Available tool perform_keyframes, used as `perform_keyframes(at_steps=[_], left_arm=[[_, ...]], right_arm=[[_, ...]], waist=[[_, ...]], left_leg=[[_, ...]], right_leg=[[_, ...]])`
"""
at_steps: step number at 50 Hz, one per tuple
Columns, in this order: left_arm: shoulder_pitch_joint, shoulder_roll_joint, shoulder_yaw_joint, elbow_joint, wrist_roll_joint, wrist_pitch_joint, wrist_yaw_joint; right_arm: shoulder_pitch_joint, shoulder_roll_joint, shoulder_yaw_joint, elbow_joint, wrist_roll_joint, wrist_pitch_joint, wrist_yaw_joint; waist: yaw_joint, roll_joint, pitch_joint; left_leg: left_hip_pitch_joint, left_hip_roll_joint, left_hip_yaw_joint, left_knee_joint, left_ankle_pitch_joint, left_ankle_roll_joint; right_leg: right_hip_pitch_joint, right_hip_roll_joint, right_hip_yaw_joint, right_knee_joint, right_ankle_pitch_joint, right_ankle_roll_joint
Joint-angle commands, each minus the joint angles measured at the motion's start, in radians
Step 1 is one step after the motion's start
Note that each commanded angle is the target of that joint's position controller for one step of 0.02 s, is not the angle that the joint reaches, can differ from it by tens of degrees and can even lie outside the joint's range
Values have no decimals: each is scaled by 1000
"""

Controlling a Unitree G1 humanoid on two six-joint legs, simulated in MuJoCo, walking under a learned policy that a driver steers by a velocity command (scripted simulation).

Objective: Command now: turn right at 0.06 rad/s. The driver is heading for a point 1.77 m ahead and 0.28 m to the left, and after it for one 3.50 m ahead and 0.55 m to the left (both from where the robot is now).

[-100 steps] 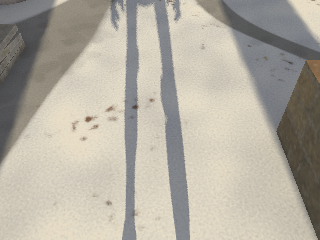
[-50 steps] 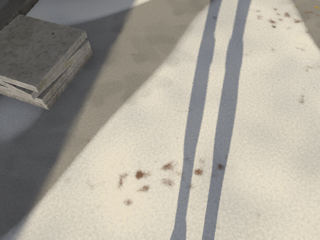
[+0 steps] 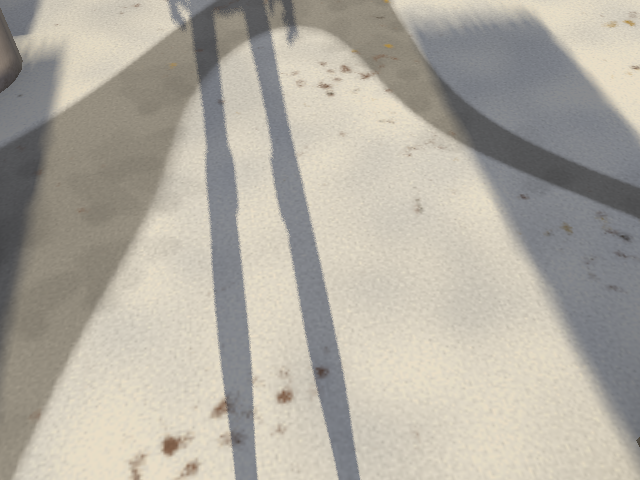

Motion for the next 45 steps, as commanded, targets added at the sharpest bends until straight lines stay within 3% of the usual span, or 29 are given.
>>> perform_keyframes(at_steps=[1, 20, 33, 35, 37, 39, 40, 43, 45], left_arm=[[20, 124, 28, -20, -1, -15, 6], [90, 108, 12, 179, 0, -22, 14], [147, 69, 0, 276, 0, -19, 21], [166, 78, 6, 286, 3, -15, 20], [168, 99, 20, 276, 9, -6, 15], [188, 85, 22, 270, 9, -8, 10], [208, 84, 25, 272, 8, -14, 10], [265, 144, 57, 293, 7, -29, 9], [231, 138, 64, 282, 6, -38, 2]], right_arm=[[-1, -100, -27, -24, 1, -14, -4], [-6, -84, -17, 196, 4, -5, -15], [10, -48, 1, 289, 5, -7, -22], [21, -54, -2, 296, 3, -4, -22], [20, -70, -13, 285, -2, 4, -16], [9, -43, -10, 266, -5, 0, -9], [-3, -28, -8, 254, -8, -8, -6], [-60, -8, -5, 208, -20, -43, 11], [-44, -21, -12, 196, -15, -63, 19]], waist=[[19, -57, 0], [17, -18, 26], [22, -12, 39], [24, -15, 27], [27, -23, 84], [37, -38, 149], [46, -56, 148], [67, -170, 120], [38, -143, 132]], left_leg=[[34, 77, -90, -52, 128, 11], [67, 99, -110, -88, 91, 21], [40, 100, -111, -91, 83, 27], [29, 70, -99, -77, -123, 37], [-61, 45, -104, -39, -411, 72], [-147, 44, -125, 1, -469, 90], [-183, 37, -119, 36, -421, 89], [-270, -3, 24, 204, -176, 61], [-196, 14, 28, 177, -195, 70]], right_leg=[[-54, -126, 115, -87, 174, -33], [-90, -110, 103, -132, 98, -36], [-80, -105, 87, -118, 112, -32], [-92, -81, 81, -117, -102, -46], [-161, -68, 105, -99, -399, -84], [-188, -100, 173, -107, -496, -116], [-153, -128, 220, -125, -490, -132], [-12, -277, 407, -258, -484, -209], [-81, -279, 383, -251, -450, -209]])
